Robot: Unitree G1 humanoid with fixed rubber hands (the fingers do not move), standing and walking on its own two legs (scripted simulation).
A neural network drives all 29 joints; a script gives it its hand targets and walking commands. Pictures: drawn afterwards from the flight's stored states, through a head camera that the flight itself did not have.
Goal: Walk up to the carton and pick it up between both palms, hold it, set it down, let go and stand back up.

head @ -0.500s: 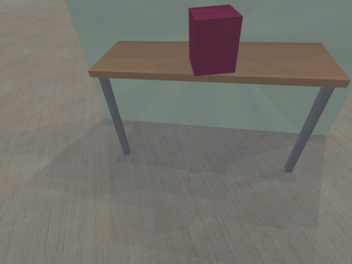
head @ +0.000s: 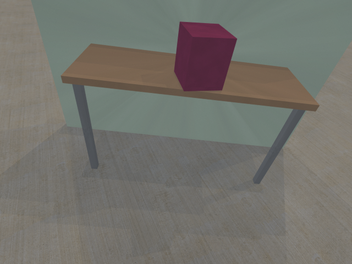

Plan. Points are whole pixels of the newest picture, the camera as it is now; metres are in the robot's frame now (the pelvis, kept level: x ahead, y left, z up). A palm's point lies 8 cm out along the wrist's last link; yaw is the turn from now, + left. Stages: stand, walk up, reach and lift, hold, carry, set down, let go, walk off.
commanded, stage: walk up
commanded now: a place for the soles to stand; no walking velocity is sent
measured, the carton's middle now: (201, 57) +1.04 -0.15 +0.07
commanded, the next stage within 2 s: none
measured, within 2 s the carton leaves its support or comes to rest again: neither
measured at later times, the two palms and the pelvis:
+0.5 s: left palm (71, 260) +0.20 +0.24 -0.09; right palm out of the picture +0.06 -0.34 -0.08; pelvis +0.07 -0.03 +0.00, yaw -9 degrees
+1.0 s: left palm (75, 240) +0.25 +0.24 -0.09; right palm (317, 259) +0.20 -0.38 -0.11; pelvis +0.17 -0.05 -0.02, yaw -9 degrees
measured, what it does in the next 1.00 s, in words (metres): walks ahead: right foot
